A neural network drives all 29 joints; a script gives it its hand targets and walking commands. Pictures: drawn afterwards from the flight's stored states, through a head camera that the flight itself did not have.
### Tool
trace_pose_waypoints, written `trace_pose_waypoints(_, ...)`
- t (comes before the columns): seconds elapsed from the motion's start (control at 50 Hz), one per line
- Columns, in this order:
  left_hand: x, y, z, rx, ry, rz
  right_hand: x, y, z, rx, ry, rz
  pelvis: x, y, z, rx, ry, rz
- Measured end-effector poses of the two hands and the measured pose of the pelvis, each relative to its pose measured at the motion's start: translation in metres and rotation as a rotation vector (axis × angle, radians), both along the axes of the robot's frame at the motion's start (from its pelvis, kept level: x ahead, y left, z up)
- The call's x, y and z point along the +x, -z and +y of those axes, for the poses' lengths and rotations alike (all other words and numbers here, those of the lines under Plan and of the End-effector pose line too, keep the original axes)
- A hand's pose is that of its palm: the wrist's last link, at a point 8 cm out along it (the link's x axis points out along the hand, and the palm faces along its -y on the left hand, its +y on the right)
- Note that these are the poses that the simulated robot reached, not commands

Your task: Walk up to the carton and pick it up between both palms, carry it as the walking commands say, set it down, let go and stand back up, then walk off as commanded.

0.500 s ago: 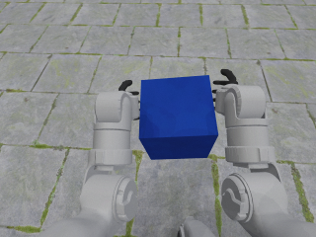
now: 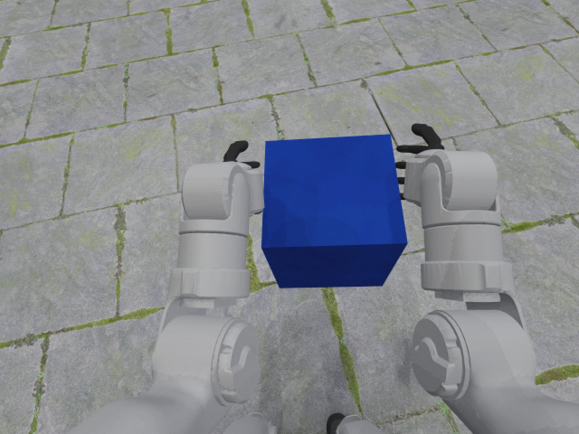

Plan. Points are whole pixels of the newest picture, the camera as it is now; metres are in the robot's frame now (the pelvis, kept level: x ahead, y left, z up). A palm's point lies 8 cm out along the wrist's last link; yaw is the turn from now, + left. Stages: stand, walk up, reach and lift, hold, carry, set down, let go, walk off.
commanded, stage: carry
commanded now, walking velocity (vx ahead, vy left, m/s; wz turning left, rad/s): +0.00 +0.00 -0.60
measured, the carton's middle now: (328, 219) +0.42 -0.02 +0.00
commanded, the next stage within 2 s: none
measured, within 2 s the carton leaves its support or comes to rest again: neither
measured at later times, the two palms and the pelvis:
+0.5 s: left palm (383, 163) +0.44 -0.09 +0.10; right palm out of the picture +0.39 -0.32 +0.10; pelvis +0.03 -0.08 +0.00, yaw -15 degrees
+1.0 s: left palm (575, 152) +0.43 -0.30 +0.13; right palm out of the picture +0.32 -0.51 +0.12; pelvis +0.03 -0.19 -0.01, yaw -29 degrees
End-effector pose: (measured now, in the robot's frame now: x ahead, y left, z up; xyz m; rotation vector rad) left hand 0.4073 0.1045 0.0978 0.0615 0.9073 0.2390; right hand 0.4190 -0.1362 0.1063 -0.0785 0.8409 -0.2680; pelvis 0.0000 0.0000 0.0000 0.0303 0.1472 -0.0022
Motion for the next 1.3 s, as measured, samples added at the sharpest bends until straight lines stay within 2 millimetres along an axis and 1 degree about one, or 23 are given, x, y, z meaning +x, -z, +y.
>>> trace_pose_waypoints(0.04, 0.002, 0.001, -0.005, -0.012, 0.017, -0.009, -0.003, -0.002, -0.005, -0.012, 0.018, -0.009, 0.001, 0.003, 0.0, -0.016, 0.016, -0.004)
trace_pose_waypoints(0.1, 0.003, 0.003, -0.008, -0.027, 0.035, -0.038, -0.007, -0.002, -0.008, -0.023, 0.039, -0.04, 0.002, 0.014, -0.002, -0.031, 0.032, -0.024)
trace_pose_waypoints(0.16, 0.007, 0.001, -0.016, -0.038, 0.057, -0.034, -0.016, -0.003, -0.016, -0.027, 0.072, -0.033, 0.007, 0.012, -0.012, -0.024, 0.067, -0.044)
trace_pose_waypoints(0.2, 0.012, -0.004, -0.027, -0.035, 0.073, -0.034, -0.019, -0.004, -0.027, -0.026, 0.093, -0.027, 0.012, 0.011, -0.021, -0.031, 0.09, -0.045)
trace_pose_waypoints(0.26, 0.023, -0.01, -0.055, -0.032, 0.105, -0.042, -0.021, -0.004, -0.053, -0.019, 0.128, -0.027, 0.02, 0.012, -0.038, -0.038, 0.129, -0.035)
trace_pose_waypoints(0.34, 0.038, -0.013, -0.107, -0.017, 0.165, -0.064, -0.019, -0.002, -0.104, -0.008, 0.182, -0.047, 0.03, 0.016, -0.065, -0.042, 0.173, -0.034)
trace_pose_waypoints(0.4, 0.038, -0.009, -0.147, -0.002, 0.202, -0.052, -0.019, 0.001, -0.143, 0.001, 0.207, -0.035, 0.031, 0.011, -0.077, -0.024, 0.195, -0.03)
trace_pose_waypoints(0.46, 0.037, -0.003, -0.176, 0.011, 0.239, -0.025, -0.021, 0.002, -0.172, 0.003, 0.233, -0.01, 0.029, 0.005, -0.083, -0.01, 0.226, -0.017)
trace_pose_waypoints(0.52, 0.038, 0.003, -0.197, 0.001, 0.285, -0.011, -0.028, 0.002, -0.191, -0.007, 0.273, 0.002, 0.027, 0.002, -0.085, -0.003, 0.27, -0.01)
trace_pose_waypoints(0.56, 0.039, 0.005, -0.207, -0.008, 0.309, -0.01, -0.032, 0.001, -0.199, -0.016, 0.296, 0.003, 0.026, 0.003, -0.086, -0.01, 0.292, -0.008)
trace_pose_waypoints(0.62, 0.04, 0.005, -0.217, -0.023, 0.335, -0.034, -0.038, -0.002, -0.207, -0.035, 0.323, -0.022, 0.027, 0.011, -0.088, -0.035, 0.316, -0.016)
trace_pose_waypoints(0.68, 0.042, -0.001, -0.223, -0.027, 0.351, -0.048, -0.044, -0.006, -0.211, -0.04, 0.344, -0.035, 0.028, 0.012, -0.097, -0.021, 0.339, -0.048)
trace_pose_waypoints(0.74, 0.045, -0.014, -0.238, -0.021, 0.37, -0.052, -0.052, -0.012, -0.222, -0.033, 0.368, -0.032, 0.031, 0.01, -0.111, -0.029, 0.372, -0.052)
trace_pose_waypoints(0.8, 0.048, -0.025, -0.263, -0.021, 0.389, -0.065, -0.06, -0.016, -0.244, -0.025, 0.389, -0.04, 0.035, 0.01, -0.132, -0.033, 0.403, -0.039)
trace_pose_waypoints(0.86, 0.049, -0.032, -0.303, -0.018, 0.425, -0.084, -0.069, -0.018, -0.279, -0.02, 0.426, -0.053, 0.036, 0.013, -0.156, -0.031, 0.442, -0.036)
trace_pose_waypoints(0.9, 0.047, -0.035, -0.334, -0.01, 0.453, -0.1, -0.075, -0.018, -0.308, -0.014, 0.452, -0.068, 0.036, 0.016, -0.173, -0.031, 0.464, -0.039)
trace_pose_waypoints(0.96, 0.036, -0.032, -0.38, 0.012, 0.498, -0.086, -0.09, -0.014, -0.352, 0.003, 0.49, -0.055, 0.033, 0.011, -0.187, -0.019, 0.492, -0.037)
trace_pose_waypoints(1.0, 0.026, -0.028, -0.403, 0.03, 0.522, -0.062, -0.1, -0.012, -0.375, 0.015, 0.508, -0.032, 0.031, 0.006, -0.193, -0.001, 0.509, -0.03)
trace_pose_waypoints(1.04, 0.019, -0.024, -0.422, 0.039, 0.551, -0.043, -0.109, -0.011, -0.392, 0.02, 0.534, -0.013, 0.028, 0.002, -0.197, 0.009, 0.535, -0.021)
trace_pose_waypoints(1.1, 0.012, -0.017, -0.444, 0.031, 0.595, -0.02, -0.125, -0.01, -0.41, 0.018, 0.58, 0.005, 0.022, -0.002, -0.2, 0.014, 0.583, -0.019)
trace_pose_waypoints(1.16, 0.006, -0.015, -0.461, 0.018, 0.641, -0.017, -0.14, -0.012, -0.421, 0.005, 0.628, 0.006, 0.017, -0.005, -0.201, 0.012, 0.622, -0.018)
trace_pose_waypoints(1.24, -0.001, -0.02, -0.477, -0.004, 0.686, -0.032, -0.157, -0.019, -0.428, -0.016, 0.676, -0.011, 0.011, -0.006, -0.198, 0.01, 0.667, -0.008)
trace_pose_waypoints(1.3, -0.007, -0.024, -0.481, -0.03, 0.712, -0.042, -0.17, -0.026, -0.428, -0.043, 0.702, -0.022, 0.007, -0.004, -0.194, -0.003, 0.695, -0.01)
